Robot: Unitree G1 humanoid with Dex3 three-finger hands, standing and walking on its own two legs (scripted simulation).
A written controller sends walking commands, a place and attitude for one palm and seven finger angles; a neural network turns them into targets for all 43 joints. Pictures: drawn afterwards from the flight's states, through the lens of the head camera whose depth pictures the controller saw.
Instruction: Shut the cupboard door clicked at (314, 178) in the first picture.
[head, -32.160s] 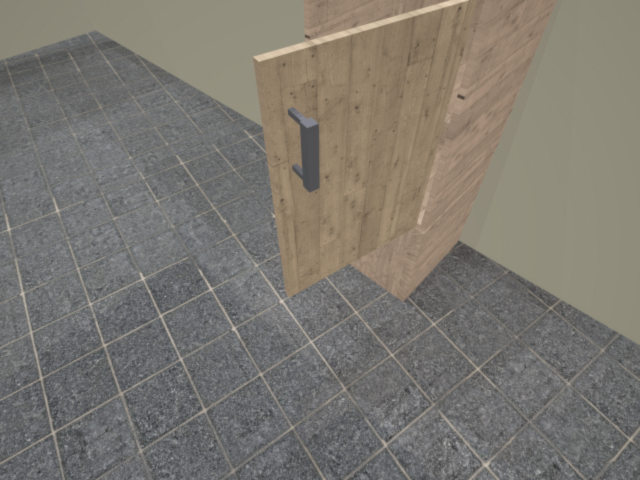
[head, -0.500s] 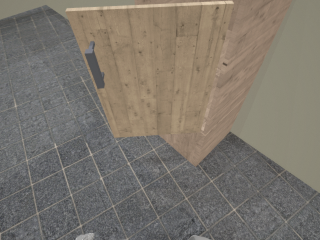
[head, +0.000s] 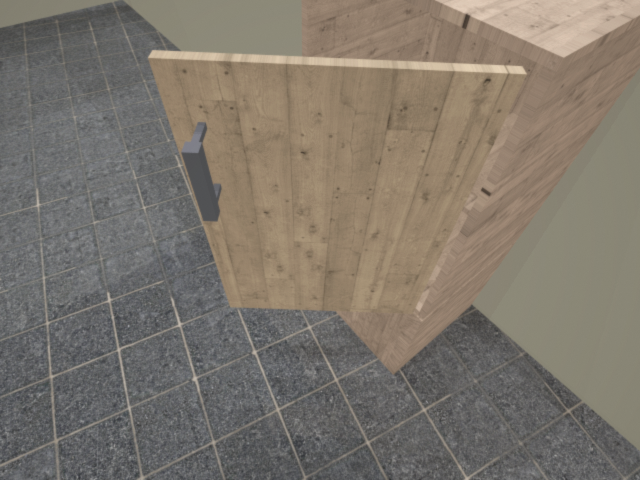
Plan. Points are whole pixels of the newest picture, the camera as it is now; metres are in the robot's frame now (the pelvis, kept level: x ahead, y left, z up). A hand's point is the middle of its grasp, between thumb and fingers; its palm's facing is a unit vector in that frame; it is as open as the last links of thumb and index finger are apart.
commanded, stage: come to a stop and stand still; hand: left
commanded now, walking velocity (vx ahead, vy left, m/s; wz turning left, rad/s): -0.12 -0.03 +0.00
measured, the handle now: (206, 173) +0.46 +0.21 +0.10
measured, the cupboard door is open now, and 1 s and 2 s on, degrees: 50 50 50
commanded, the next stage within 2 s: look again from close up in 0.78 s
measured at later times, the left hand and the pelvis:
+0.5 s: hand out of the picture +0.05 +0.19 -0.16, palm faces -0.03 -0.98 -0.21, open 7.4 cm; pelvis -0.05 +0.02 +0.00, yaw -2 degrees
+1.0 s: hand out of the picture -0.07 +0.21 -0.18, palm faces -0.02 -0.98 -0.18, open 7.4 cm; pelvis -0.04 +0.04 +0.00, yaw -2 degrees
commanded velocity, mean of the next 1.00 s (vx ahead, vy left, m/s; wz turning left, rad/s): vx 0.00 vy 0.00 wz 0.00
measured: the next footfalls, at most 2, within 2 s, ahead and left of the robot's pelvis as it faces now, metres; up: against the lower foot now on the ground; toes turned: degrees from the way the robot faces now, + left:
none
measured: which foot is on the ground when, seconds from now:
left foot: down 0.00-1.00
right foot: down 0.00-1.00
